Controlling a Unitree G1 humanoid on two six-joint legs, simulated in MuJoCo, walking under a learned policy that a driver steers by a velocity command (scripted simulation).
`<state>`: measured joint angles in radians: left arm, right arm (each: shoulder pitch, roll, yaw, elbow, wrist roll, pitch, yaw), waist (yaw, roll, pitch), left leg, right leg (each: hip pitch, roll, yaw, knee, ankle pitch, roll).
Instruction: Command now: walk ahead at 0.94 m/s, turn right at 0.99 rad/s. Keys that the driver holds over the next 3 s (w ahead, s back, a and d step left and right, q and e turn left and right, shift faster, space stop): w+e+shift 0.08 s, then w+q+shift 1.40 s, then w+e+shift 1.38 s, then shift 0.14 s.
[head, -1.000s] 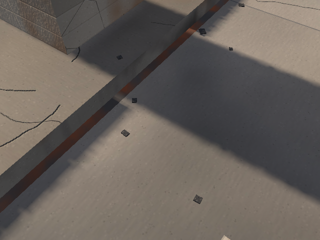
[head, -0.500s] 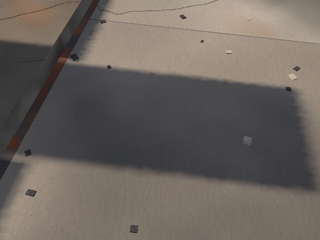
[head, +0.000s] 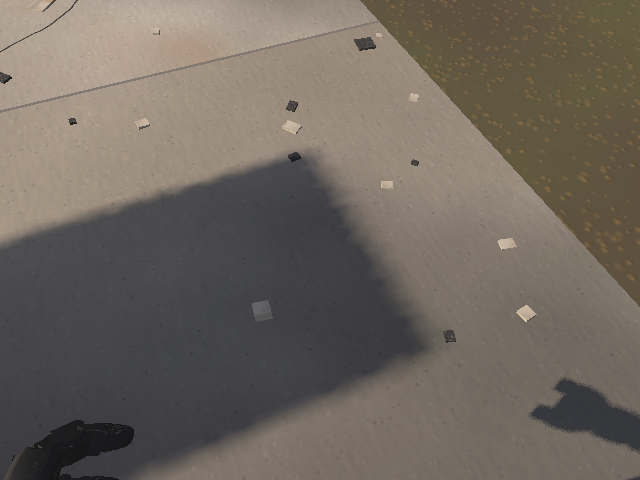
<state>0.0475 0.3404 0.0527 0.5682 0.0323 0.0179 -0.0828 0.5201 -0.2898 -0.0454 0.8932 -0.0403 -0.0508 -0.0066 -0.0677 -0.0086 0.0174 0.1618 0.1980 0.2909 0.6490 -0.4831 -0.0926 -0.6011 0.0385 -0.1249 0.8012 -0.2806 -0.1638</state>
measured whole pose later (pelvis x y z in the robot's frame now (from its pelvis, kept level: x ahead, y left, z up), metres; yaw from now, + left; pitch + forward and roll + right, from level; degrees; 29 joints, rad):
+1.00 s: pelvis +0.97 -0.03 +0.04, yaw +27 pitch +2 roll -2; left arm 0.19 0.31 0.03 0.69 0.06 -0.08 0.02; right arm 0.29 -0.38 -0.08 0.80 -0.02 -0.03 0.02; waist -0.03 0.04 0.02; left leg -0.40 -0.05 -0.05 1.30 -0.30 0.11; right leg -0.32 -0.02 -0.07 0.53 -0.24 0.02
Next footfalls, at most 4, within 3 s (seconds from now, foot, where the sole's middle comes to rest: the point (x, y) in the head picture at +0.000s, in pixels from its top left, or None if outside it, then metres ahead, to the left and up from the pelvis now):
0.44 left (310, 391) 0.63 0.00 -0.73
0.86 right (347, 227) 1.08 -0.13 -0.73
1.32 left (206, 161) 1.34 0.25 -0.73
1.72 right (134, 78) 1.73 0.50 -0.73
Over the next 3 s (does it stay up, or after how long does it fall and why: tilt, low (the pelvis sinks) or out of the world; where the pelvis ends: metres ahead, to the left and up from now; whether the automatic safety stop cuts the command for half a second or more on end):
stays up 2.49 1.03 0.02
